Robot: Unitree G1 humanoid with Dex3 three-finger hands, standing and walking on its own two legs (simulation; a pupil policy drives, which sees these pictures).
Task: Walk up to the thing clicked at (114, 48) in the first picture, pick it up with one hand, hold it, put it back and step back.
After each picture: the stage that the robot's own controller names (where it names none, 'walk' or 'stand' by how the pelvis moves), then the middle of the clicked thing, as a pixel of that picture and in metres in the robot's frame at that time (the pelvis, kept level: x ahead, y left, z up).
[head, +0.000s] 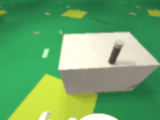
stand; (115, 53) +0.66 -0.20 -0.01
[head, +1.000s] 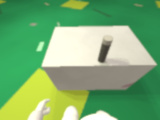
sink last; (104, 50) +0.59 -0.09 +0.02
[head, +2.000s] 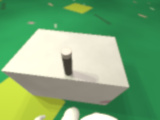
rise first; (67, 63) +0.42 +0.20 +0.03
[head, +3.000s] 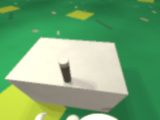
stand; (65, 71) +0.39 +0.21 +0.00
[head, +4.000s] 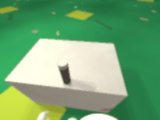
stand; (65, 73) +0.38 +0.21 -0.01
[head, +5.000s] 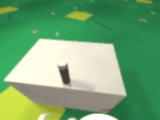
stand; (64, 72) +0.38 +0.22 -0.01
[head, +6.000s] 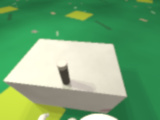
stand; (64, 73) +0.38 +0.22 -0.01
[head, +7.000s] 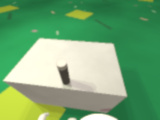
rise first; (64, 73) +0.37 +0.22 -0.01
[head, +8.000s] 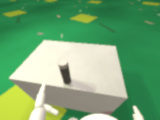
rise first; (65, 72) +0.38 +0.23 -0.01
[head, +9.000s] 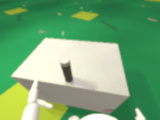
go down; (67, 70) +0.39 +0.22 -0.01
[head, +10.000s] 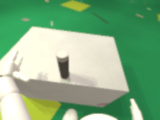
go down; (63, 66) +0.39 +0.20 +0.04
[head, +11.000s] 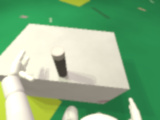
close in; (60, 64) +0.39 +0.21 +0.06
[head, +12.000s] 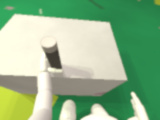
close; (53, 57) +0.40 +0.22 +0.09
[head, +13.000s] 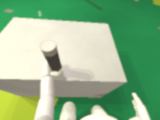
lift; (53, 60) +0.39 +0.22 +0.09
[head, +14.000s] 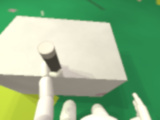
lift; (52, 61) +0.38 +0.22 +0.09
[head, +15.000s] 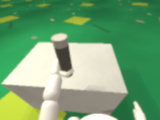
lift; (64, 58) +0.33 +0.17 +0.22
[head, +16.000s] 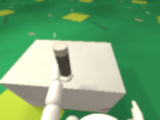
hold; (64, 64) +0.33 +0.17 +0.16
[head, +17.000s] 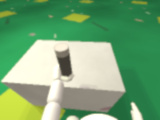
hold; (65, 64) +0.33 +0.17 +0.16
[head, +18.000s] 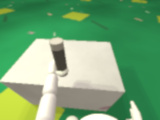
crouch; (60, 59) +0.37 +0.21 +0.16
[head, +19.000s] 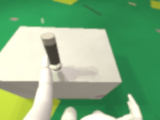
lower; (53, 54) +0.44 +0.23 +0.10
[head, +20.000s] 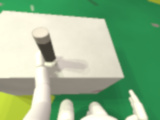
lower; (47, 50) +0.45 +0.24 +0.10
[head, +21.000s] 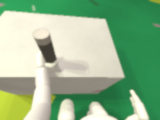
lower; (48, 51) +0.44 +0.24 +0.10
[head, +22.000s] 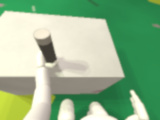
lower; (48, 51) +0.44 +0.24 +0.10
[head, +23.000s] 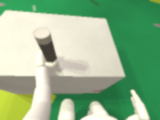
rest; (48, 50) +0.44 +0.24 +0.10
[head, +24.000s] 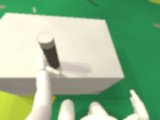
withdraw; (51, 54) +0.43 +0.22 +0.09
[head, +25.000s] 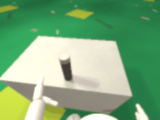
sink last; (66, 68) +0.39 +0.20 +0.04
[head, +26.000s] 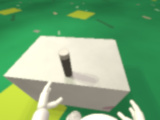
stand; (66, 64) +0.43 +0.22 +0.04
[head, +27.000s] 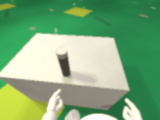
stand; (64, 63) +0.42 +0.22 +0.05
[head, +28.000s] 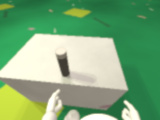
stand; (63, 63) +0.42 +0.22 +0.05
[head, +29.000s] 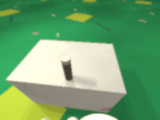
stand; (67, 69) +0.42 +0.21 -0.01
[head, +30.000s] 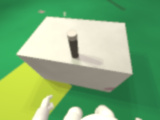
walk; (73, 46) +0.56 +0.17 +0.02
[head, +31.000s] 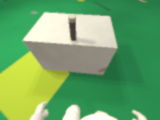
walk; (72, 29) +0.83 +0.24 +0.01
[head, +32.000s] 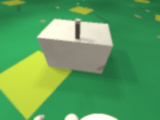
stand; (77, 29) +1.05 +0.23 +0.00
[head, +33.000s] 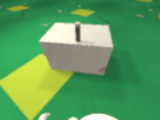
stand; (77, 32) +1.04 +0.23 -0.01
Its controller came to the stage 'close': yes
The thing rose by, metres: 0.20
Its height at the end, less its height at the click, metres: +0.00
